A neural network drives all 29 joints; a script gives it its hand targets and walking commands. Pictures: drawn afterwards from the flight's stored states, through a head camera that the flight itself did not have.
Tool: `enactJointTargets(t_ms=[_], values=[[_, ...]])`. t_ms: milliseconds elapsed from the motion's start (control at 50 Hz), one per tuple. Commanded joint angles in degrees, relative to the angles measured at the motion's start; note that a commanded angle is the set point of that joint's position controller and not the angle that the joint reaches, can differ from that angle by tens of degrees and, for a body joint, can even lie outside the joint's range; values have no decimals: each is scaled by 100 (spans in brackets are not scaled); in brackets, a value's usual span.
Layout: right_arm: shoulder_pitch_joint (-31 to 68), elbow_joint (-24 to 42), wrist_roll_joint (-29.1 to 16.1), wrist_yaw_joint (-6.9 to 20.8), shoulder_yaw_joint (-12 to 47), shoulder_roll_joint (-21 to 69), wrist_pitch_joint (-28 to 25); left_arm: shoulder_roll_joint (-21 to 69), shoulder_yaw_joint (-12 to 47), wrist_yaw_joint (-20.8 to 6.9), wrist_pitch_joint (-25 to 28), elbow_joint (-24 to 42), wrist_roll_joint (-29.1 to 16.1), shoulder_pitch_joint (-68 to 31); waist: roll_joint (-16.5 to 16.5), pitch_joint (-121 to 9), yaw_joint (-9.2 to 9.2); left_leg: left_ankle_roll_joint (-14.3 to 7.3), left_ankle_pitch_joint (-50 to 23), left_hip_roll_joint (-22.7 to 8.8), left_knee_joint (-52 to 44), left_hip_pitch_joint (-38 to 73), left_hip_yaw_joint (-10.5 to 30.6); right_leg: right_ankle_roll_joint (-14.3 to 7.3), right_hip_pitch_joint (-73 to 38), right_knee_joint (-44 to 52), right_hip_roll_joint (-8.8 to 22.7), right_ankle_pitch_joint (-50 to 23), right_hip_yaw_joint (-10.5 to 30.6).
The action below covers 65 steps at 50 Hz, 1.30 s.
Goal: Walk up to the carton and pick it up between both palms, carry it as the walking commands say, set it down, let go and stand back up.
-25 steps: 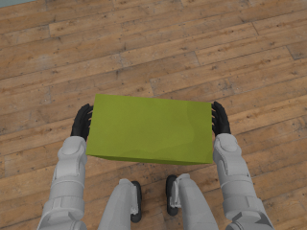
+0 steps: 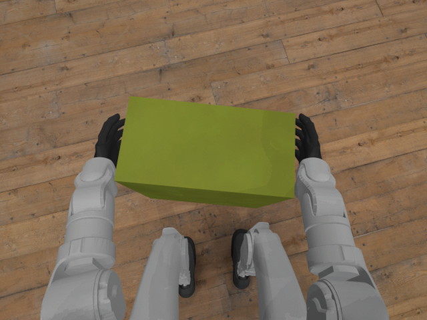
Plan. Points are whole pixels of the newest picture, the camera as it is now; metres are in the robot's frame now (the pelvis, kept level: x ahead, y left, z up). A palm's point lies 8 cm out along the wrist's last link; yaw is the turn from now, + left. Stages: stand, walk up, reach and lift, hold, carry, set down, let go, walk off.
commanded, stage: set down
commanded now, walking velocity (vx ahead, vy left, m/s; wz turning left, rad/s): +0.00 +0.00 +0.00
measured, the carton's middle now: (207, 164) +0.40 +0.02 -0.17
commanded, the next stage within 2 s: none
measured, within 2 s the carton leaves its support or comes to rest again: neither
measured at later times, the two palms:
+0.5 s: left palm (119, 151) +0.43 +0.21 -0.17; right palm (286, 152) +0.42 -0.16 -0.18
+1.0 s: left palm (129, 151) +0.46 +0.22 -0.26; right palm (274, 152) +0.44 -0.16 -0.27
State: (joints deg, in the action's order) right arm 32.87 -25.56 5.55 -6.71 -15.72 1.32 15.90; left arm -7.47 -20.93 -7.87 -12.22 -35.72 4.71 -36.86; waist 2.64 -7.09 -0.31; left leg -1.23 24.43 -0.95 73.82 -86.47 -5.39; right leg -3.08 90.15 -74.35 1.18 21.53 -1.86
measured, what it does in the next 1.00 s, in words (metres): lowers itself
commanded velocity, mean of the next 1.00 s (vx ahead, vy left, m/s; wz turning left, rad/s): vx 0.00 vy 0.00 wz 0.00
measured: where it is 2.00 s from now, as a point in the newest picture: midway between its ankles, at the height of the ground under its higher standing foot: (213, 273)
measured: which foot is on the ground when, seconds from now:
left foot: down 0.00-1.00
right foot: down 0.00-1.00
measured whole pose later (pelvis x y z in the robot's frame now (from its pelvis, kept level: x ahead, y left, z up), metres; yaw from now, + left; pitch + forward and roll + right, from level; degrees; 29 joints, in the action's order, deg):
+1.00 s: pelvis -0.03 +0.01 -0.13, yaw +2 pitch +50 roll +4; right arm 51.6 -26.0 5.5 -7.4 -19.4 -2.5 18.4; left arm -13.1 -22.3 -7.9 -15.6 -37.8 4.7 -57.4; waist 2.7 -3.9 -0.3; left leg -1.4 28.3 -0.9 99.1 -120.7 -5.1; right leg -3.1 124.2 -98.8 1.2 24.6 -1.2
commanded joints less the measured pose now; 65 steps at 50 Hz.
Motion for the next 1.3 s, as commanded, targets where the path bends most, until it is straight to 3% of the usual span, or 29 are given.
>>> enactJointTargets(t_ms=[0, 140, 220, 260, 280, 340, 420, 440, 480, 520, 580, 600, 620, 660, 720, 740, 760, 820, 840, 940, 1000, 1080, 1100, 1120, 1180, 1200, 1220, 1240, 1280], values=[[4314, 510, -868, 1556, 3247, 4370, -282, 4510, 2485, -994, 0, 567, -709, -3472, -320, -5255, 950, -46, -1635, 868, 69, 1331, 684, 327, -3047, -82, -978, -1389, 676], [4799, 643, -999, 1585, 3330, 4526, -218, 4368, 2371, -971, -53, 554, -740, -3746, 9, -5677, 1175, -117, -1641, 867, 405, 1104, 650, 366, -2670, -461, -989, -1273, 615], [4928, 410, -805, 1556, 3067, 4285, -151, 4461, 2495, -1040, -152, 373, -825, -4296, -234, -5487, 870, -17, -1068, 856, 497, 709, 624, 355, -2249, -585, -927, -740, 532], [5293, 640, -983, 1604, 3204, 4251, -155, 4463, 2392, -1002, -176, 308, -766, -4214, -302, -5676, 1058, -12, -1127, 874, 613, 637, 555, 364, -2214, -748, -945, -707, 439], [5309, 641, -939, 1606, 3184, 4201, -154, 4565, 2682, -990, -168, 555, -950, -4407, -106, -6063, 795, 16, -1250, 830, 599, 955, 717, 365, -2127, -831, -959, -790, 330], [5474, 575, -960, 1566, 3110, 4338, -100, 4476, 2458, -1045, -262, 184, -839, -4463, -290, -5772, 975, -54, -1037, 869, 762, 362, 523, 333, -2147, -857, -928, -697, 473], [5675, 492, -874, 1631, 2997, 4290, -89, 4619, 2447, -1036, -304, 26, -853, -4463, 79, -5680, 745, -25, -1170, 782, 923, 360, 716, 366, -1549, -1143, -945, -766, 237], [5962, 775, -1073, 1600, 3173, 4128, -136, 4348, 2414, -1039, -263, 215, -870, -4614, -184, -5941, 1113, -20, -1145, 815, 1036, 151, 546, 355, -1860, -1203, -909, -803, 410], [6153, 900, -1110, 1552, 3247, 4163, -120, 4440, 2428, -1020, -295, 150, -855, -4673, -185, -6265, 1120, -42, -1212, 829, 1166, 163, 516, 364, -1920, -1321, -909, -849, 414], [5730, 660, -1014, 1589, 3083, 4128, -111, 4398, 2607, -1018, -261, 453, -984, -4861, -204, -6125, 823, 25, -1455, 800, 1200, 99, 581, 349, -1740, -1421, -911, -1258, 326], [6000, 783, -1105, 1572, 3209, 4048, -143, 4367, 2592, -988, -271, 325, -945, -4771, -238, -6466, 1015, 25, -1614, 803, 1393, 123, 557, 377, -1678, -1538, -928, -1222, 391], [6104, 679, -1073, 1558, 3201, 4065, -98, 4357, 2606, -1045, -293, 272, -1098, -4795, 171, -6440, 714, 0, -1312, 813, 1481, -150, 592, 378, -1835, -1538, -910, -1113, 275], [5935, 536, -1102, 1531, 3224, 4133, -70, 4245, 2547, -1021, -235, 353, -1016, -5018, -153, -6202, 1022, 15, -1281, 865, 1534, -460, 476, 374, -1804, -1569, -875, -1143, 462], [5953, 523, -958, 1511, 2996, 4206, -100, 4265, 2501, -1067, -239, 263, -988, -5007, -24, -5915, 788, -37, -1292, 846, 1590, -659, 569, 395, -1614, -1681, -902, -1244, 405], [6295, 843, -1251, 1499, 3290, 3897, -177, 4204, 2568, -1011, -247, 155, -1061, -4943, -253, -6298, 1088, 19, -1544, 817, 1726, -478, 528, 379, -1522, -1901, -838, -1370, 447], [6099, 416, -1072, 1525, 3094, 4021, -111, 4191, 2524, -1013, -246, 83, -1013, -4978, 140, -6084, 875, 12, -1399, 790, 1740, -569, 638, 404, -1284, -1925, -882, -1205, 281], [6231, 582, -1166, 1486, 3117, 3797, -197, 4309, 2622, -977, -251, 113, -1085, -4925, -196, -6154, 847, 61, -1554, 780, 1792, -519, 649, 358, -1232, -2002, -849, -1293, 317], [6662, 962, -1338, 1414, 3328, 3951, -173, 3926, 2632, -998, -197, 421, -1187, -5325, 16, -6659, 1053, -33, -1552, 843, 2018, -884, 411, 399, -1728, -2099, -841, -1589, 428], [6536, 768, -1269, 1408, 3158, 3740, -181, 4080, 2798, -927, -238, 372, -1276, -5412, -128, -6654, 789, 18, -1542, 793, 1926, -434, 640, 374, -1297, -2249, -846, -1349, 252], [6693, 13, -1103, 1450, 2770, 3546, -147, 4168, 2486, -867, -304, -422, -940, -5185, -150, -5563, 730, 57, -972, 725, 2127, -1034, 609, 336, -504, -2272, -808, -680, 213], [6840, 354, -1394, 1452, 2977, 3570, -192, 3906, 2610, -840, -208, 202, -1161, -5737, -199, -6468, 963, 47, -1233, 725, 2352, -705, 487, 321, -870, -2476, -773, -978, 298], [7040, 191, -1336, 1458, 2812, 3275, -246, 3996, 2513, -772, -247, -308, -1091, -5636, -311, -5846, 814, 81, -1285, 667, 2482, -852, 628, 308, -270, -2707, -784, -879, 216], [7252, 562, -1403, 1425, 3040, 3362, -267, 4050, 2621, -794, -185, 195, -1219, -5792, 125, -6552, 783, 58, -1422, 667, 2622, -812, 621, 327, -852, -2789, -765, -1183, 196], [7170, 239, -1316, 1447, 2853, 3157, -239, 4122, 2645, -766, -255, -170, -1191, -5895, -205, -6048, 587, 105, -1217, 659, 2626, -888, 609, 296, -354, -2799, -772, -887, 170], [7807, 753, -1716, 1377, 3191, 2963, -322, 3691, 2624, -660, -196, 36, -1242, -5966, -70, -6658, 961, 73, -1383, 644, 2869, -736, 513, 327, -764, -3016, -743, -1038, 198], [7546, 790, -1642, 1343, 3148, 2966, -326, 3796, 2858, -627, -175, 380, -1336, -6165, -287, -7129, 759, 105, -1542, 612, 2841, -358, 582, 279, -822, -3148, -748, -1258, 159], [7847, 868, -1866, 1324, 3208, 3019, -357, 3607, 2809, -589, -135, 376, -1419, -6341, -270, -7210, 1005, 67, -1505, 665, 2999, -381, 438, 299, -1056, -3157, -723, -1203, 235], [7753, 721, -1779, 1271, 3199, 2880, -313, 3459, 2804, -557, -120, 469, -1447, -6305, 47, -7230, 828, 68, -1527, 614, 3037, -415, 563, 322, -1043, -3276, -721, -1278, 148], [8082, 932, -1905, 1223, 3289, 2788, -359, 3341, 2908, -404, -58, 826, -1509, -6678, -235, -7911, 844, 80, -1634, 620, 3139, 124, 494, 307, -1155, -3442, -710, -1292, 115]])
